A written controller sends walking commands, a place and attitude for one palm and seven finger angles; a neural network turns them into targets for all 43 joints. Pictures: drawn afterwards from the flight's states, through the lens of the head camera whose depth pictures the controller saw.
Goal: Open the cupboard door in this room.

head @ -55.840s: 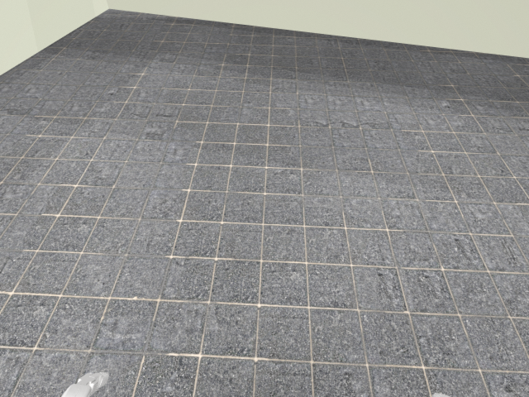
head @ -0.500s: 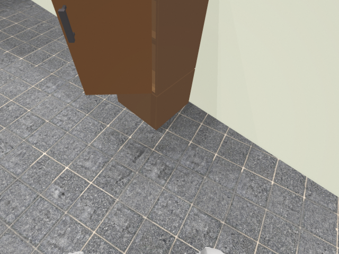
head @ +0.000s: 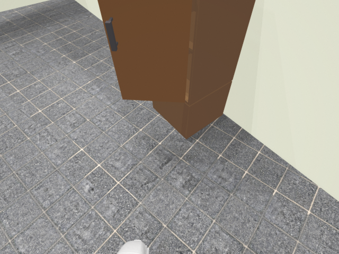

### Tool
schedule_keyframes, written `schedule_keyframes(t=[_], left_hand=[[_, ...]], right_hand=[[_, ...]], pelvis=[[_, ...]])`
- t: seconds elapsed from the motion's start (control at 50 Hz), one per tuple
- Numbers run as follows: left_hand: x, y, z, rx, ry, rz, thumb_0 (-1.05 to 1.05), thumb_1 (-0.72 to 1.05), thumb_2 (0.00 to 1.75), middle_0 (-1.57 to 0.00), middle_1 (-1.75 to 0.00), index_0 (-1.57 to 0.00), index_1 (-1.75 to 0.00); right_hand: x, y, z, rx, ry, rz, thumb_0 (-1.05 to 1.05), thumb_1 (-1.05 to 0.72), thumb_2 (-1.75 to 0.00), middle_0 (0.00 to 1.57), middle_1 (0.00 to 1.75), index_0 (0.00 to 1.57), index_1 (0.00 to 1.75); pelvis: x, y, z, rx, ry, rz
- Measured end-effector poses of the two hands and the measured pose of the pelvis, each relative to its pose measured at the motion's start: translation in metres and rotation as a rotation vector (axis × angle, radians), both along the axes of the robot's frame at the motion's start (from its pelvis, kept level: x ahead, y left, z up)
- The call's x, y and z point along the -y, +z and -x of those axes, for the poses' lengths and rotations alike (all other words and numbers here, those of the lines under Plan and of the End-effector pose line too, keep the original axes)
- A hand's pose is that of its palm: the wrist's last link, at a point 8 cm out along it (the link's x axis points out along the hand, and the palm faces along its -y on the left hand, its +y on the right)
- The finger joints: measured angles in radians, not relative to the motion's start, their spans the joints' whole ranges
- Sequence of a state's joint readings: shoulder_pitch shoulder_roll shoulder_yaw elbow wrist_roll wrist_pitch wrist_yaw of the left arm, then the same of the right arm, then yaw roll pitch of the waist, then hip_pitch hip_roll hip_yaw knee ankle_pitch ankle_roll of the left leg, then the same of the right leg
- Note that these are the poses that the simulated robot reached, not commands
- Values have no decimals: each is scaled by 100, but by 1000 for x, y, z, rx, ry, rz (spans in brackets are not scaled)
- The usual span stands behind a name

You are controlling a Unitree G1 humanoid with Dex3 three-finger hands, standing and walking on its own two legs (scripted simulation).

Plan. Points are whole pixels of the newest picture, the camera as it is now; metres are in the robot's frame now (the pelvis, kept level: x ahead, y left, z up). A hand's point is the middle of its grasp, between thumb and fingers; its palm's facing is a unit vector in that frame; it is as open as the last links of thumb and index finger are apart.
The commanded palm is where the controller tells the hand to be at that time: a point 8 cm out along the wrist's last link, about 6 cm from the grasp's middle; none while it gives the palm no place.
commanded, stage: take the last steps up to it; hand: left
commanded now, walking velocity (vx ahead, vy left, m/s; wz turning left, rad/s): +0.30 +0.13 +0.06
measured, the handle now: (112, 34) +0.95 +0.33 +0.03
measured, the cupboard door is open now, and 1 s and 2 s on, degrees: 47 47 47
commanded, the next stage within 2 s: come to a stop and stand still in 0.94 s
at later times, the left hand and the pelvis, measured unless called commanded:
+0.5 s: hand (78, 220) +0.22 +0.29 -0.17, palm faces +0.02 -0.99 -0.17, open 7.3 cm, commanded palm none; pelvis +0.14 +0.12 +0.00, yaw -1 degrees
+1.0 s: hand (103, 172) +0.38 +0.27 -0.18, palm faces -0.02 -0.98 -0.22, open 7.0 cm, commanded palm none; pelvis +0.31 +0.08 +0.00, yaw -3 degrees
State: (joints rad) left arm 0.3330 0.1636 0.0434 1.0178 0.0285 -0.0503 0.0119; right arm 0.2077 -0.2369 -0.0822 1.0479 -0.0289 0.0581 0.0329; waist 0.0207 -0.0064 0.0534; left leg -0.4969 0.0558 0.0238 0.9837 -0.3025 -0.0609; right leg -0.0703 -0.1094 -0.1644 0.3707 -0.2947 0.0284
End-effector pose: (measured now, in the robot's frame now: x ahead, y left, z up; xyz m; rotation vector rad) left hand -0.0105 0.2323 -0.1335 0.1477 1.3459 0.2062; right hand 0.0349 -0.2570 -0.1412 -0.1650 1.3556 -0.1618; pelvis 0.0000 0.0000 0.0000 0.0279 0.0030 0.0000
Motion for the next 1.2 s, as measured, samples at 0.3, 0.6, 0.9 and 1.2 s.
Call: schedule_keyframes(t=[0.3, 0.6, 0.9, 1.2], left_hand=[[-90, -31, -26, -174, 60, 68, 1, 92, 90, -20, -30, -20, -30], [-101, -3, -302, 230, -152, 55, 0, 92, 90, -20, -30, -20, -30], [-54, -14, -396, 207, -136, 53, -2, 94, 90, -21, -30, -21, -30], [-100, -41, -362, -99, -31, 75, 0, 93, 90, -20, -30, -20, -30]], right_hand=[[-124, 9, -145, 242, 114, 13, 0, -91, -90, 20, 30, 20, 30], [-155, -1, -44, -165, -128, -14, 0, -92, -90, 20, 30, 20, 30], [-143, -9, -138, -261, -206, -80, 1, -91, -90, 20, 30, 20, 30], [-126, 4, -403, 180, -1, 71, 1, -93, -90, 19, 30, 19, 30]], pelvis=[[-91, -14, -78, 14, -2, 19], [-114, -7, -172, 17, -31, 7], [-77, -12, -280, 17, -57, 33], [-113, -17, -371, 24, -73, 36]])
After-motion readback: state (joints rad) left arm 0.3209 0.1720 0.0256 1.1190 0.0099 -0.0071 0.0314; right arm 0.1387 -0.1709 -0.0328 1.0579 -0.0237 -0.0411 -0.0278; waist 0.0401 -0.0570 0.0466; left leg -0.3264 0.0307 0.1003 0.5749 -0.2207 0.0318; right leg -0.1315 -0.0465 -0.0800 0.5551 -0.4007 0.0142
